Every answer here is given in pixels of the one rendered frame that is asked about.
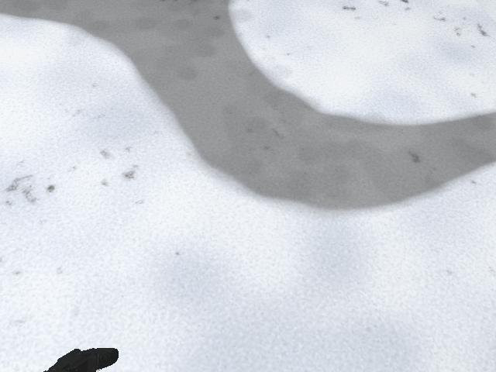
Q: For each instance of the left robot hand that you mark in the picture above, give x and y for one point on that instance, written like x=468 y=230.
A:
x=86 y=360

